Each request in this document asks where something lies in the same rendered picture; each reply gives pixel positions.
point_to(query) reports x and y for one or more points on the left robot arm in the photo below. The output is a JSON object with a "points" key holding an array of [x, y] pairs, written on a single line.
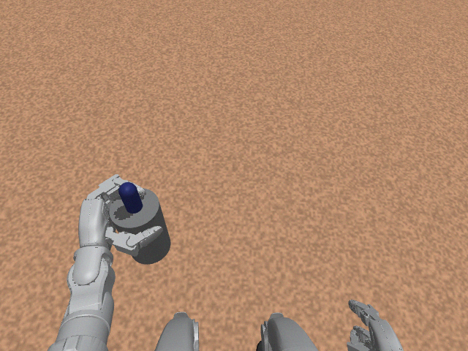
{"points": [[87, 320]]}

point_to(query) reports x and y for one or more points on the left robot hand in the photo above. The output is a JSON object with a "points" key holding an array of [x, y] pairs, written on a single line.
{"points": [[96, 227]]}

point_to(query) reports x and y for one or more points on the right robot hand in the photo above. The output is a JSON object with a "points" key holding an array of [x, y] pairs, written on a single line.
{"points": [[380, 337]]}

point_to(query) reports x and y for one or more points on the bottle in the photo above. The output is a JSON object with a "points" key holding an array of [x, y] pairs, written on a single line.
{"points": [[131, 213]]}

